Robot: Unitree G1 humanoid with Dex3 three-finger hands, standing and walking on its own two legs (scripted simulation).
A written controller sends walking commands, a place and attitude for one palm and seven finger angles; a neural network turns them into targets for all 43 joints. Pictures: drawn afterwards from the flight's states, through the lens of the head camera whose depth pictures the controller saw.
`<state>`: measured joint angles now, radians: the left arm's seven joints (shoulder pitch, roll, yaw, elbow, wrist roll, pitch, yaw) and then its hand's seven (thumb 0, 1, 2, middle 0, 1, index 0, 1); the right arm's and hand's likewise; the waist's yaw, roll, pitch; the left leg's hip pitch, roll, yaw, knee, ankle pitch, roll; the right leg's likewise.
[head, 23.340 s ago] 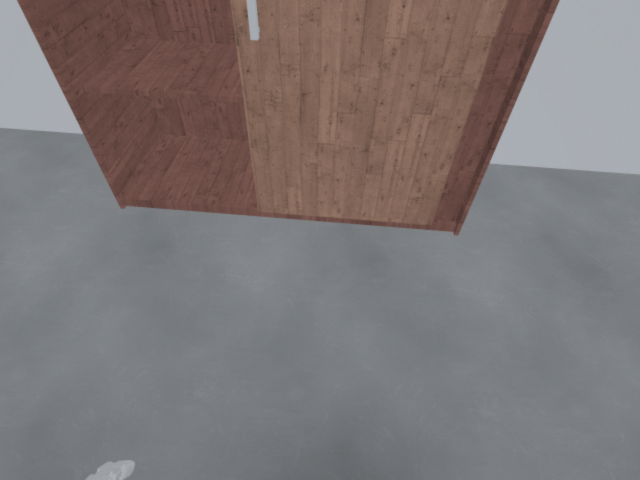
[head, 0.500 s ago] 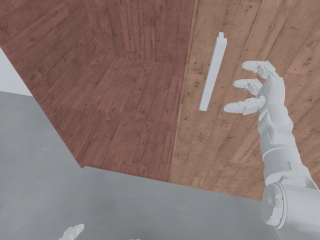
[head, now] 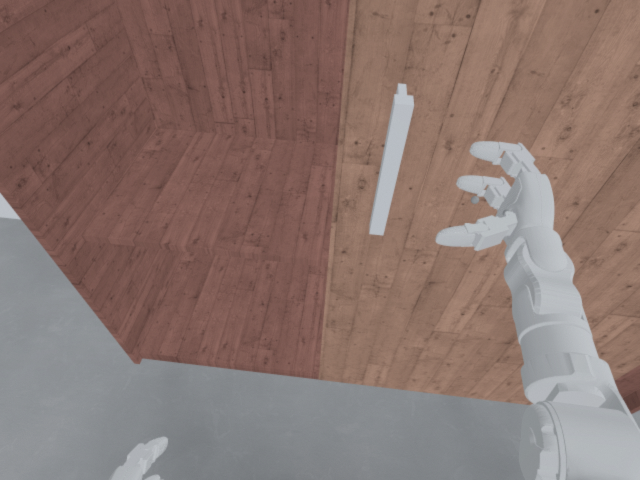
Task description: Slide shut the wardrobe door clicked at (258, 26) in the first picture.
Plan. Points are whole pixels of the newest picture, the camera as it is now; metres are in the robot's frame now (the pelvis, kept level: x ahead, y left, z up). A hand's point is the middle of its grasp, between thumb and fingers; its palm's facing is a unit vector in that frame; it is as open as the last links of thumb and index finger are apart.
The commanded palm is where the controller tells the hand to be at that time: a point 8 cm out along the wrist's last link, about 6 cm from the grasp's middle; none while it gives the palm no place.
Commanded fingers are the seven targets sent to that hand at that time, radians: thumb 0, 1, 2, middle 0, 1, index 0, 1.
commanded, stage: move the hooked fingers beside the handle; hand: right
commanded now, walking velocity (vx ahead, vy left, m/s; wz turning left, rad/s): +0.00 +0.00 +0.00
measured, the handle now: (387, 166) +0.49 -0.03 +0.15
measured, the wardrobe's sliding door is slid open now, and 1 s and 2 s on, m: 0.58 0.58 0.58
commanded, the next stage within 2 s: feel for the door with the fingertips in 0.14 s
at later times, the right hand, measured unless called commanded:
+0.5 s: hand (461, 195) +0.44 -0.12 +0.15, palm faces +0.02 +1.00 +0.01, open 14.0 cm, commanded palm +0.42 -0.16 +0.15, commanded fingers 0.00 0.50 -0.30 0.30 1.20 0.30 1.20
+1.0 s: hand (441, 187) +0.45 -0.10 +0.16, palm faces +0.02 +1.00 +0.00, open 13.9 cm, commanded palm +0.43 -0.15 +0.15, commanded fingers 0.00 0.50 -0.30 0.30 1.20 0.30 1.20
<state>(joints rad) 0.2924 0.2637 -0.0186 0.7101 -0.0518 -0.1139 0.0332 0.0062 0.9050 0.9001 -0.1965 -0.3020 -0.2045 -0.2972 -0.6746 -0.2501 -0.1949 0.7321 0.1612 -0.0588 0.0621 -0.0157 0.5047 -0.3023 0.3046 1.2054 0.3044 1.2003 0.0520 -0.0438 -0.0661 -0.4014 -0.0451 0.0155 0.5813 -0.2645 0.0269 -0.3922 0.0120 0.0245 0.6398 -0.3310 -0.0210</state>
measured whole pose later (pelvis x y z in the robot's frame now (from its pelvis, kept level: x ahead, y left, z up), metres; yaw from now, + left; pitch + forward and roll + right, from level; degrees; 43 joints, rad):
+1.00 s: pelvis +0.00 +0.01 +0.00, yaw +1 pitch +4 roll +1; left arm 0.29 0.24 -0.02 0.73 -0.03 -0.11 0.02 0.01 0.90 0.90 -0.20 -0.30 -0.20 -0.30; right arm -0.75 -0.19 -0.18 0.80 0.12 -0.08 -0.02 -0.02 0.50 -0.30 0.32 1.22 0.31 1.21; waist 0.06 -0.04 -0.06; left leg -0.40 -0.05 0.01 0.57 -0.25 0.03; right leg -0.38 0.01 0.01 0.61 -0.31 -0.01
